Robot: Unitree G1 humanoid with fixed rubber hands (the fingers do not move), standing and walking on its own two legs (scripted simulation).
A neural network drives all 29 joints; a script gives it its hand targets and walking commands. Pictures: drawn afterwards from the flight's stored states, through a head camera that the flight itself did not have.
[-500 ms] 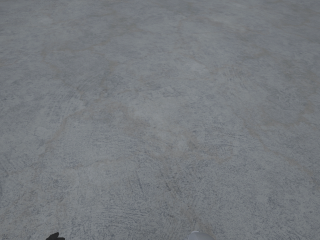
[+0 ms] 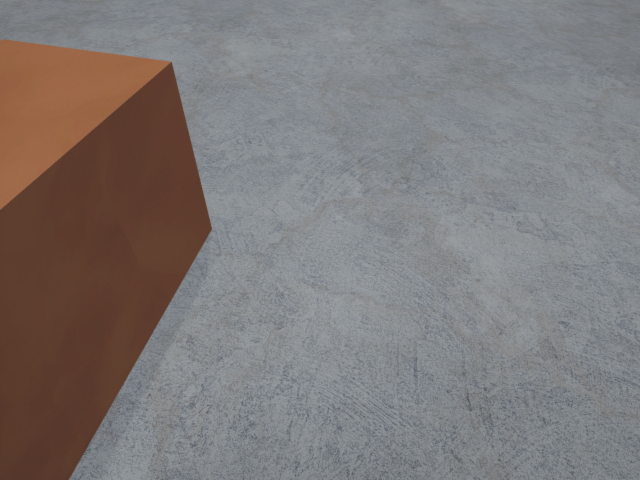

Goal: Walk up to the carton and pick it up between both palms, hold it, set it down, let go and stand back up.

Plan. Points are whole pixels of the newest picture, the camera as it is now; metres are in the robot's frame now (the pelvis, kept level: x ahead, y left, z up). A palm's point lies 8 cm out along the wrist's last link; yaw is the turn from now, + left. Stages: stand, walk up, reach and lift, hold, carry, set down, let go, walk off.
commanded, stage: walk up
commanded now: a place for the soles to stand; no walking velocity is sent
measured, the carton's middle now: out of the picture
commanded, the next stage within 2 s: none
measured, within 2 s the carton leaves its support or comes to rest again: neither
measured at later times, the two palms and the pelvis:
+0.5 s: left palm out of the picture -0.10 +0.38 -0.09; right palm (399, 419) +0.23 -0.09 -0.07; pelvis +0.00 +0.10 +0.01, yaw +31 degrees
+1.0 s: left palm out of the picture -0.12 +0.47 -0.08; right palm (227, 358) +0.33 +0.16 -0.10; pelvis +0.06 +0.25 +0.01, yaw +56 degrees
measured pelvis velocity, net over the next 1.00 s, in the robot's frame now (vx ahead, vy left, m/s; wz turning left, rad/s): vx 0.06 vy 0.25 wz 0.98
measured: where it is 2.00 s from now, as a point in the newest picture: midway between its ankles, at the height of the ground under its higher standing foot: outside the picture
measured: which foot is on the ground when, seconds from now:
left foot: down 0.00-0.22, up 0.24-0.52, down 0.54-0.82, up 0.84-1.00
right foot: up 0.00-0.18, down 0.20-0.54, up 0.56-0.80, down 0.82-1.00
